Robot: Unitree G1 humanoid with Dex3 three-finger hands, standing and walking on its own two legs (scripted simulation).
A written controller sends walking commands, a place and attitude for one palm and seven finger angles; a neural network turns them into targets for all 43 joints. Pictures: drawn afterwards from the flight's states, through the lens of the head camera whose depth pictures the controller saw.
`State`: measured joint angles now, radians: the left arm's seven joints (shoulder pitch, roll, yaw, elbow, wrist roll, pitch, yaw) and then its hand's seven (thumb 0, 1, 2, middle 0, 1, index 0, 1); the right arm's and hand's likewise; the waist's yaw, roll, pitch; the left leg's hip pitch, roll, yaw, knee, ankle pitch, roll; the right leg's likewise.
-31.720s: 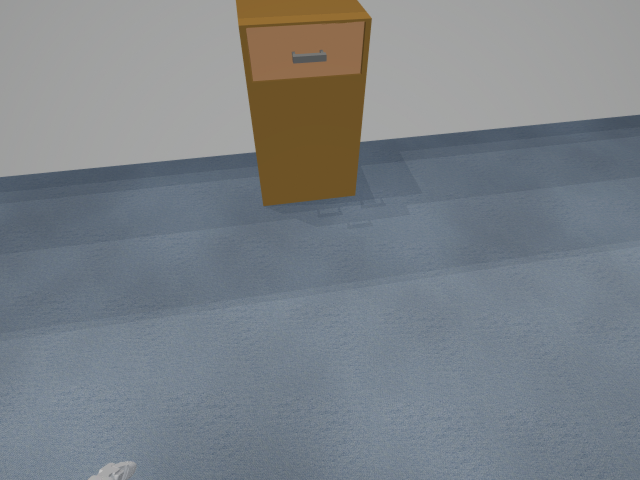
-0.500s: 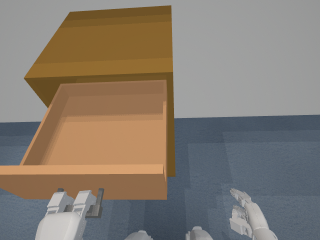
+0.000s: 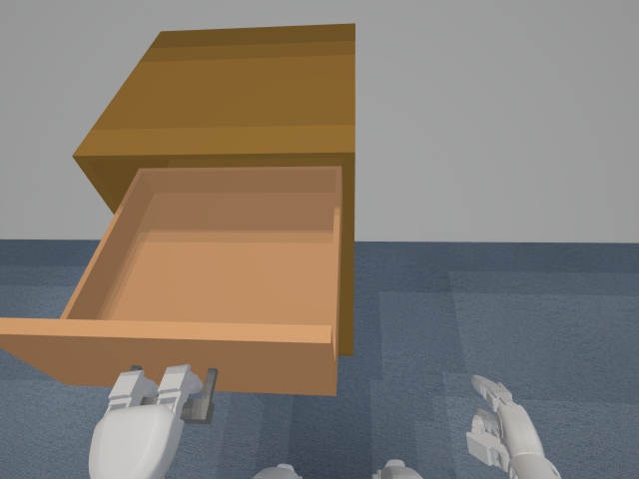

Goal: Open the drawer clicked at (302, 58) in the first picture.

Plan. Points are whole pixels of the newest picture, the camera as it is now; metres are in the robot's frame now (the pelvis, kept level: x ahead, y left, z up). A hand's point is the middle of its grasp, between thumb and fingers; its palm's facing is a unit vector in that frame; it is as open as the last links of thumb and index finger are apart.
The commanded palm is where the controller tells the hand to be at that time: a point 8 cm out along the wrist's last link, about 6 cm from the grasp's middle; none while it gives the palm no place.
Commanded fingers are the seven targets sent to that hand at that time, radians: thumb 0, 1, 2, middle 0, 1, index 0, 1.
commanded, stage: lift the hand off the handle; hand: left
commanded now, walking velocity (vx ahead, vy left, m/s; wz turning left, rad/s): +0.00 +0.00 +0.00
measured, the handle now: (167, 392) +0.22 +0.22 +0.00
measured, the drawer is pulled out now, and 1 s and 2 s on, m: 0.30 0.30 0.30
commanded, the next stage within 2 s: none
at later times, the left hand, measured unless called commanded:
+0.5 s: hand (166, 436) +0.17 +0.21 -0.02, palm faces +0.01 -0.07 -1.00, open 13.6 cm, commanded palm +0.15 +0.21 +0.04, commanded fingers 0.00 -0.50 0.30 -0.30 -1.20 -0.30 -1.20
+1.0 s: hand (150, 429) +0.17 +0.21 +0.02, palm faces +0.02 -0.12 -0.99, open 13.6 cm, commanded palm +0.15 +0.21 +0.08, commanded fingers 0.00 -0.50 0.30 -0.30 -1.20 -0.30 -1.20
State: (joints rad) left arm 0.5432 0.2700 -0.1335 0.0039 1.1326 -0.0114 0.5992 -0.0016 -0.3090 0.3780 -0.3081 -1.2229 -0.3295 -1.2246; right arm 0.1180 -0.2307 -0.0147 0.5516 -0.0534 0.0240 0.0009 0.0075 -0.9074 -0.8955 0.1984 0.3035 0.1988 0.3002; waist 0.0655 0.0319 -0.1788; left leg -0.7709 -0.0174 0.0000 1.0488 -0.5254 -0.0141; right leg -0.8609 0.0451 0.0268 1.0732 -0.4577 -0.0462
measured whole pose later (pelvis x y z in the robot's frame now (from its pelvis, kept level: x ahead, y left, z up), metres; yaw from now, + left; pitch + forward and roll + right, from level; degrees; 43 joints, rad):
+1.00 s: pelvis +0.00 +0.01 +0.02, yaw -1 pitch +10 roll +1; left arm 0.54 0.28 -0.16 -0.07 1.09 0.03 0.53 0.00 -0.49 0.30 -0.32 -1.20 -0.36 -1.22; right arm 0.13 -0.23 -0.02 0.55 -0.04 0.04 0.01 0.01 -0.91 -0.90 0.20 0.30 0.20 0.30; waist 0.07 0.05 -0.14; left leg -0.62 -0.02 0.01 0.92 -0.48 0.00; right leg -0.71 0.04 0.04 0.94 -0.41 -0.03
